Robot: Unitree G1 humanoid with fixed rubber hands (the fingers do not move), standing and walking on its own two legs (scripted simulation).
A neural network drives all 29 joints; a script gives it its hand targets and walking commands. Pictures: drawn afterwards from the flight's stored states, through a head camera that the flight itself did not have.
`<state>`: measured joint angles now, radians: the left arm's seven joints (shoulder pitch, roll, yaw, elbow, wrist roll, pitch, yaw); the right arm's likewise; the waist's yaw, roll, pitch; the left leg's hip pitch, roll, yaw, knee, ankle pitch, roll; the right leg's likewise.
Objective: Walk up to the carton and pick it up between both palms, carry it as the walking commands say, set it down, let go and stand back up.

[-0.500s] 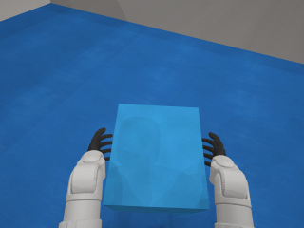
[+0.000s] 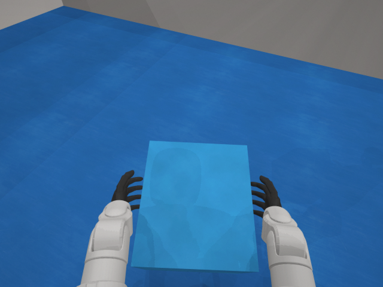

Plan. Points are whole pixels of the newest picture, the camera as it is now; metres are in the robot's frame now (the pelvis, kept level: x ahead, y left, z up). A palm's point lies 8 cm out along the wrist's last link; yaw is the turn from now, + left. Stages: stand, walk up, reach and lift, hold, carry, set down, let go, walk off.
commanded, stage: carry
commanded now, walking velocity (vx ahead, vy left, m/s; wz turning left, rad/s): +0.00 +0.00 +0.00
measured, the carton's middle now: (194, 209) +0.31 +0.00 -0.07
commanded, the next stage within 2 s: hold in 0.80 s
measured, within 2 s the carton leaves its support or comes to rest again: neither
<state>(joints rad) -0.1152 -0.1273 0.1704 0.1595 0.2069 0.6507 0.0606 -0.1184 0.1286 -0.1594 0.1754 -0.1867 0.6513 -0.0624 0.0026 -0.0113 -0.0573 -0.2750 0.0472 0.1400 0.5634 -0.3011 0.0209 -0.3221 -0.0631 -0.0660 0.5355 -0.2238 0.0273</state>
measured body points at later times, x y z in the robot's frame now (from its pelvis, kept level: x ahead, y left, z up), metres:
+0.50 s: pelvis -0.01 -0.01 +0.00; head -0.02 +0.00 +0.45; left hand +0.27 +0.16 +0.01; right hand +0.27 -0.17 +0.01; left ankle +0.00 +0.10 -0.73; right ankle +0.03 -0.14 -0.73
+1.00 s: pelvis -0.02 -0.02 +0.01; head -0.05 -0.02 +0.46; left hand +0.27 +0.16 +0.05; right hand +0.28 -0.17 +0.04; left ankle +0.00 +0.10 -0.73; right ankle +0.03 -0.14 -0.73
